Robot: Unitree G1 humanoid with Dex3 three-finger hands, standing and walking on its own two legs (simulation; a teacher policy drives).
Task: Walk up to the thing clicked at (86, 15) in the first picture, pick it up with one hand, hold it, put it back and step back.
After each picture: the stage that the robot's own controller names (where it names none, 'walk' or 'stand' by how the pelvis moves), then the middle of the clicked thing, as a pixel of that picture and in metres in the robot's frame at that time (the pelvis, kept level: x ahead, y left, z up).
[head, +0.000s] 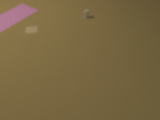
stand; (86, 14) +2.03 -0.15 -0.72
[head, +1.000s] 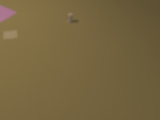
walk; (70, 17) +1.91 -0.06 -0.72
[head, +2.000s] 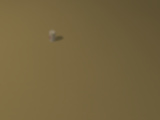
walk; (52, 36) +1.39 +0.12 -0.72
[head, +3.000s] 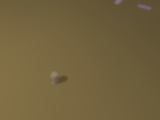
walk; (54, 78) +0.93 +0.16 -0.71
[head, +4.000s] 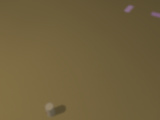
walk; (50, 109) +0.61 +0.22 -0.70
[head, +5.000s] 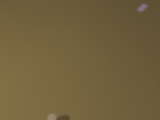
stand; out of the picture +0.48 +0.21 -0.70
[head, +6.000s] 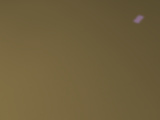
stand; out of the picture +0.43 +0.20 -0.73
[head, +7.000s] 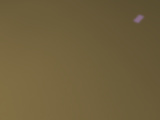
stand; out of the picture +0.41 +0.20 -0.73
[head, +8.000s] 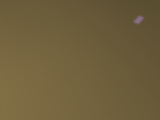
stand; out of the picture +0.42 +0.20 -0.73
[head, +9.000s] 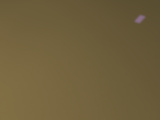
stand; out of the picture +0.41 +0.20 -0.73
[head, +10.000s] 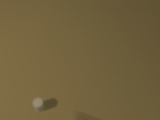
go down; (38, 104) +0.44 +0.22 -0.62
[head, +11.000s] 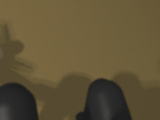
go down; out of the picture +0.48 +0.29 -0.29
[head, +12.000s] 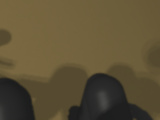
close in; out of the picture +0.47 +0.31 -0.27
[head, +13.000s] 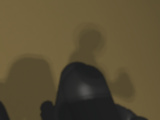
close; out of the picture +0.44 +0.35 -0.22
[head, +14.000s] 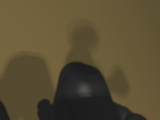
lift; out of the picture +0.43 +0.35 -0.23
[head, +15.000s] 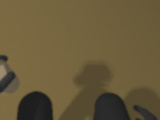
lift; (3, 78) +0.34 +0.24 -0.07
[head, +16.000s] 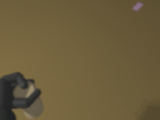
hold; (29, 100) +0.31 +0.17 -0.02
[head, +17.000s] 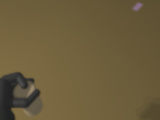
hold; (29, 99) +0.32 +0.17 -0.02
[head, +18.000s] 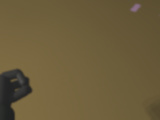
hold; out of the picture +0.32 +0.17 -0.59
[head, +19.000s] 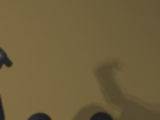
crouch; out of the picture +0.20 -0.04 -0.54
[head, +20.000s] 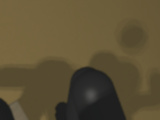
lower; out of the picture +0.20 +0.09 -0.27
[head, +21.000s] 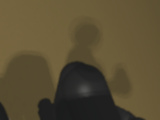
lower; out of the picture +0.21 +0.09 -0.25
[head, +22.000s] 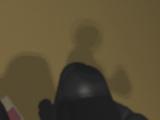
lower; (7, 116) +0.23 +0.07 -0.25
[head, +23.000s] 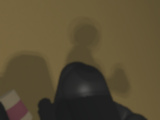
lower; (14, 109) +0.24 +0.04 -0.25
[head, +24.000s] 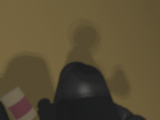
lower; (18, 105) +0.25 +0.02 -0.25
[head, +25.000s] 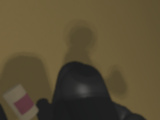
open; (20, 102) +0.26 +0.01 -0.25
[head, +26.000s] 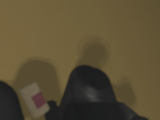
stand; (34, 99) +0.28 -0.01 -0.27
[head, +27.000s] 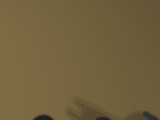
walk; out of the picture +0.20 -0.06 -0.56
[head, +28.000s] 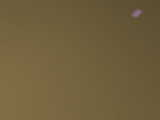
stand; out of the picture +0.16 -0.06 -0.69
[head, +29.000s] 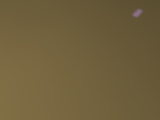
stand; out of the picture +0.16 -0.07 -0.69
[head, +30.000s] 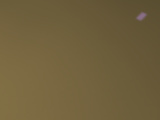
stand; out of the picture +0.16 -0.08 -0.73
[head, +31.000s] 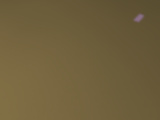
stand; out of the picture +0.17 -0.07 -0.75
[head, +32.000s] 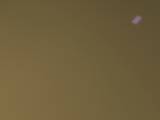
stand; out of the picture +0.15 -0.07 -0.75
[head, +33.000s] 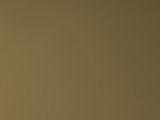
walk; out of the picture +0.25 -0.07 -0.73
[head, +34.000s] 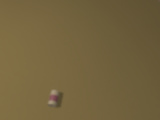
walk; (53, 98) +0.59 +0.12 -0.73
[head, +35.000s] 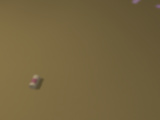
walk; (34, 82) +0.89 +0.44 -0.73
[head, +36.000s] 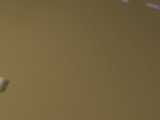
stand; out of the picture +0.87 +0.68 -0.75
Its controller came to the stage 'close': yes
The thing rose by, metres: 0.69
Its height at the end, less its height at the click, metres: -0.02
